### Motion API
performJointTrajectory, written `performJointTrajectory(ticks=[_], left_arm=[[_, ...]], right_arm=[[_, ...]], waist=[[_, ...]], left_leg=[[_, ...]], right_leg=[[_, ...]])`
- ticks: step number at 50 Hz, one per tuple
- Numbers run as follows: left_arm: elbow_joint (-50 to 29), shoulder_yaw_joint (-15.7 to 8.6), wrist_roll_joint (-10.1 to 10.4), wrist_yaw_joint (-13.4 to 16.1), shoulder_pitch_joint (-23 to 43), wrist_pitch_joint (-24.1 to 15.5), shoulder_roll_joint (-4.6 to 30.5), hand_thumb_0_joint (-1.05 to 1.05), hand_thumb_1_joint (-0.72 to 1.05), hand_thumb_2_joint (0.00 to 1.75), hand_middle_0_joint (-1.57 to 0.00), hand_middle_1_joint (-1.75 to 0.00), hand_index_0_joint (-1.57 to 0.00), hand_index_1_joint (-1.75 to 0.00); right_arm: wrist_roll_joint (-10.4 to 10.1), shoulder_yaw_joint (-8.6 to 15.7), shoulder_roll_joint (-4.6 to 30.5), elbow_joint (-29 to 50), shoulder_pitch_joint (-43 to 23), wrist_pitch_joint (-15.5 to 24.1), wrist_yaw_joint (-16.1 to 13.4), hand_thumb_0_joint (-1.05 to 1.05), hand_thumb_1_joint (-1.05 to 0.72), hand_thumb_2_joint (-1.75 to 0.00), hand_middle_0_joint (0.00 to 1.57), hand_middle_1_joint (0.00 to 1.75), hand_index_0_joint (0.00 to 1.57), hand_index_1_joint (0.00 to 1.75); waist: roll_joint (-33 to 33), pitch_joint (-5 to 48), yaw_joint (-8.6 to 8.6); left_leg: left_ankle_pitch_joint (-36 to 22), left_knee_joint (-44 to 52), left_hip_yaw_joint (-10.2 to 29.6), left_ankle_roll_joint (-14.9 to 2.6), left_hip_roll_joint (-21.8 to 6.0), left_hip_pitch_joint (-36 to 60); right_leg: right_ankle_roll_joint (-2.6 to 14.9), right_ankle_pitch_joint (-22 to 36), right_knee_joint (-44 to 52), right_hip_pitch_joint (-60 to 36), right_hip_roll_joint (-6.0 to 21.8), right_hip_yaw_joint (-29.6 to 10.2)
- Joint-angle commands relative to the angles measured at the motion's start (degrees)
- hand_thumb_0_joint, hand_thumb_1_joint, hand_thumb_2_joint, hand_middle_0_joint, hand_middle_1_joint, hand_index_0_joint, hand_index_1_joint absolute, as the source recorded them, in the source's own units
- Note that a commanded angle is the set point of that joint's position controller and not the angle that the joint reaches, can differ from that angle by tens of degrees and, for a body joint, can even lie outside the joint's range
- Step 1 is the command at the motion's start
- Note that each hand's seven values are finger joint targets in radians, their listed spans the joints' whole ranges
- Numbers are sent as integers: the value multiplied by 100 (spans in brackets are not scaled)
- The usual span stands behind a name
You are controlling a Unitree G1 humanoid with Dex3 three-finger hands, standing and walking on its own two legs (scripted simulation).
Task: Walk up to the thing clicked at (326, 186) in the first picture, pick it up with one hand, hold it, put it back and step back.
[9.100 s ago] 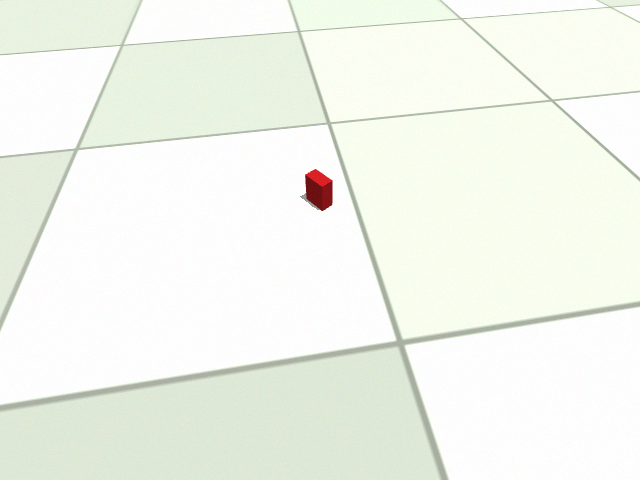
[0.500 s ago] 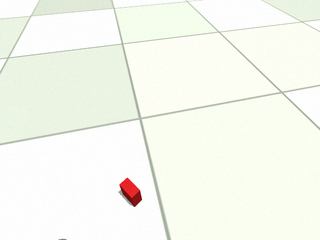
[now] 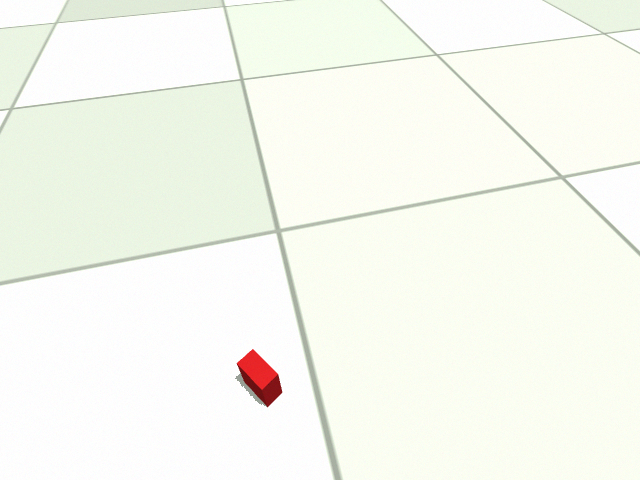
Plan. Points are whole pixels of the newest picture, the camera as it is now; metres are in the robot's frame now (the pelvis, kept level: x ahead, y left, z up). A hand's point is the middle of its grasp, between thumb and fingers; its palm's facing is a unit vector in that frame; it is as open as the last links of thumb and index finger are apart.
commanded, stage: stand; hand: left
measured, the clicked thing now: (260, 378) +0.52 +0.22 -0.71
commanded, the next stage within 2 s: walk up in 0.74 s
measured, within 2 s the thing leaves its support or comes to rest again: neither
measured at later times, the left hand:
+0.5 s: hand out of the picture +0.06 +0.25 -0.16, palm faces -0.03 -0.94 -0.35, open 7.4 cm
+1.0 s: hand out of the picture +0.08 +0.28 -0.17, palm faces -0.02 -0.93 -0.38, open 7.4 cm
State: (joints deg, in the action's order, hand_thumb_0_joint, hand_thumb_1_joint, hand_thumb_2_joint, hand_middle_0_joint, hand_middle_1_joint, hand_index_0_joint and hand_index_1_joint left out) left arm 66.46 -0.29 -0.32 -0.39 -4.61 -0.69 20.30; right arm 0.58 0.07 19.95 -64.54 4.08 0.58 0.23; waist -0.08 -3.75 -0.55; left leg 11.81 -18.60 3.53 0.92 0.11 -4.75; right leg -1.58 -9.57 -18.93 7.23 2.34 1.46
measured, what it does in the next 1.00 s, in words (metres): lifts its left foot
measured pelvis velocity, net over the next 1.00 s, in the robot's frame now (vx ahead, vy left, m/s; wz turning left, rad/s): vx -0.05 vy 0.02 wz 0.00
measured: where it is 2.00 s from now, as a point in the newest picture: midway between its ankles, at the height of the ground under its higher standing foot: outside the picture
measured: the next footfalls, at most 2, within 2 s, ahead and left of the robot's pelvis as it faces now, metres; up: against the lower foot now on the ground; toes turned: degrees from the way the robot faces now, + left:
left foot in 1.06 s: -0.05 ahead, +0.14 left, +0.00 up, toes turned -1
right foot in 1.48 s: -0.12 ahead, -0.07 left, +0.00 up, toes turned -2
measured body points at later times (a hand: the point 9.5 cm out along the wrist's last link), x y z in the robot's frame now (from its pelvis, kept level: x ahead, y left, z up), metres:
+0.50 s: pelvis -0.01 -0.01 +0.00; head +0.00 -0.01 +0.45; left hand +0.07 +0.29 -0.13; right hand +0.06 -0.31 -0.14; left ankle -0.02 +0.13 -0.75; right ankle +0.01 -0.14 -0.75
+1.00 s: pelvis -0.05 +0.02 -0.02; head +0.02 +0.02 +0.42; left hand +0.08 +0.33 -0.15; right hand +0.04 -0.31 -0.14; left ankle -0.07 +0.13 -0.72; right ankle +0.01 -0.14 -0.75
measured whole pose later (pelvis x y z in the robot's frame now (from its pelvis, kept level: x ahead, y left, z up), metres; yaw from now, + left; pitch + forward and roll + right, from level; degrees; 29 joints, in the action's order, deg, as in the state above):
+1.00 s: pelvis -0.05 +0.02 -0.02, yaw +0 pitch -1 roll +0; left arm 56.4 -3.1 -1.0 0.5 -1.2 2.4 21.7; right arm 0.4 2.6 23.3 -57.7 4.0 -2.9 0.3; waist -0.6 -9.9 0.2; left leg 27.9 -47.4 1.9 -2.1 2.4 -19.1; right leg -1.3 -11.7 -32.0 19.4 3.6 0.4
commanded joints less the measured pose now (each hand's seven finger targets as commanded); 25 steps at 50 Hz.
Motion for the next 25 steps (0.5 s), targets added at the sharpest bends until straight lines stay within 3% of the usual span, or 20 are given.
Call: performJointTrajectory(ticks=[1,7,9,14,20,25], left_arm=[[-376,-201,-4,87,260,-132,1213,0,90,90,-20,-30,-20,-30],[-367,-189,-7,83,201,-143,1205,0,90,90,-20,-30,-20,-30],[-362,-196,6,78,200,-134,1253,0,90,90,-20,-30,-20,-30],[-372,-215,-19,72,189,-116,1267,0,90,90,-20,-30,-20,-30],[-412,-208,1,69,135,-146,1243,0,90,90,-20,-30,-20,-30],[-437,-207,12,71,147,-140,1262,0,90,90,-20,-30,-20,-30]], right_arm=[[-37,238,1234,293,-295,110,-72,0,-90,-90,20,30,20,30],[-29,226,1269,251,-212,103,-55,0,-90,-90,20,30,20,30],[-15,206,1199,217,-161,99,-46,0,-90,-90,20,30,20,30],[-3,237,1255,208,-116,82,-31,0,-90,-90,20,30,20,30],[-9,229,1250,227,-53,111,-33,0,-90,-90,20,30,20,30],[-17,206,1218,201,0,104,-42,0,-90,-90,20,30,20,30]], waist=[[70,655,26],[66,590,55],[-2,407,53],[-72,314,28],[59,520,37],[50,521,40]], left_leg=[[-1245,260,311,-153,-663,-155],[-1029,299,301,-169,-668,-182],[-565,395,310,-139,-617,-350],[-123,429,341,-176,-599,-533],[-659,327,331,-168,-633,-336],[-737,299,313,-152,-651,-266]], right_leg=[[218,950,184,-422,540,-447],[211,834,260,-344,548,-490],[207,313,344,-226,508,-503],[221,-205,399,-149,501,-554],[238,465,308,-212,527,-557],[252,541,290,-185,521,-560]])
